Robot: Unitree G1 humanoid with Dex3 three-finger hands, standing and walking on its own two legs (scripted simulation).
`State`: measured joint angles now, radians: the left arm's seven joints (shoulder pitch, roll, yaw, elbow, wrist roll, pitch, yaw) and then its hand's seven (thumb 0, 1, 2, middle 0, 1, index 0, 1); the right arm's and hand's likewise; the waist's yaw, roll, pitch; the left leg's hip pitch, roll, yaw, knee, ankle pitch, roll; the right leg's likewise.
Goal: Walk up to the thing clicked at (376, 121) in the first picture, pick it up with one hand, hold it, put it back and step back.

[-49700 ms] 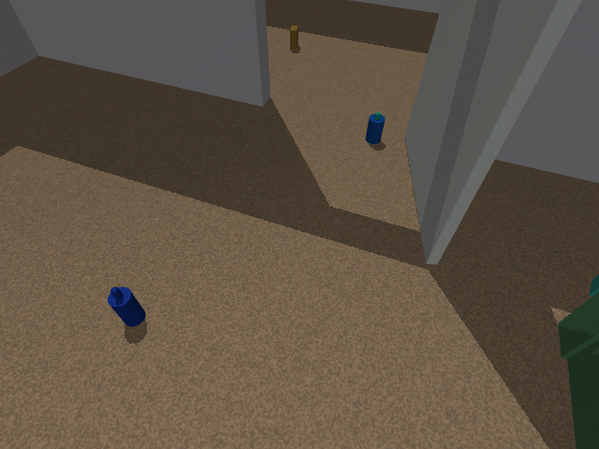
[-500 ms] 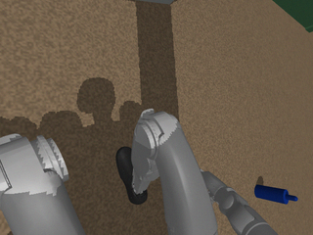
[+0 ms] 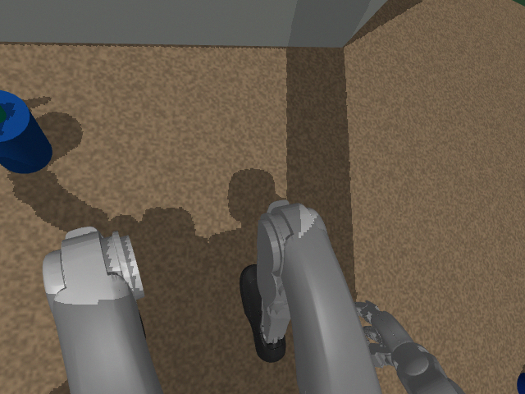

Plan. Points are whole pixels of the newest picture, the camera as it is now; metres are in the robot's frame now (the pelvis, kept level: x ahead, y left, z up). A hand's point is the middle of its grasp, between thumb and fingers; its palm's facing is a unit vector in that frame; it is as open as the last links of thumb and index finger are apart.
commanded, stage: go down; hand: left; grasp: from above
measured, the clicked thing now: (8, 131) +0.49 +0.33 -0.23
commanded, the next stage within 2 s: none
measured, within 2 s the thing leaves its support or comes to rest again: neither
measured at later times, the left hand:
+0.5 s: hand out of the picture +0.44 +0.46 +0.03, palm faces +0.47 -0.88 -0.09, open 17.3 cm
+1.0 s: hand out of the picture +0.42 +0.49 +0.06, palm faces +0.48 -0.87 -0.09, open 17.5 cm
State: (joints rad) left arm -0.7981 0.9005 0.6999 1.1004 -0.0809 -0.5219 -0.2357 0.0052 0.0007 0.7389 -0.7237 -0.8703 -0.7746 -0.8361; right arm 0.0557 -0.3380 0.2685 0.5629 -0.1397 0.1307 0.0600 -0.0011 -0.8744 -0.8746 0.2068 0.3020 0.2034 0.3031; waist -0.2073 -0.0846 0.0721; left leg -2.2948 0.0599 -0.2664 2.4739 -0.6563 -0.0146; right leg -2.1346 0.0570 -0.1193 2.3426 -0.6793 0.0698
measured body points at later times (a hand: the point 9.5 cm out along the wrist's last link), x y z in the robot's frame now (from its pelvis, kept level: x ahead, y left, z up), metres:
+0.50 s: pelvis +0.01 +0.00 +0.02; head +0.24 +0.11 +0.39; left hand +0.41 +0.51 +0.03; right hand +0.15 -0.27 -0.07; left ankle +0.08 +0.14 -0.29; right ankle +0.12 -0.13 -0.29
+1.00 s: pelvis +0.00 +0.00 +0.04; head +0.23 +0.12 +0.41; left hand +0.39 +0.53 +0.06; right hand +0.14 -0.27 -0.05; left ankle +0.08 +0.14 -0.29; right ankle +0.12 -0.13 -0.29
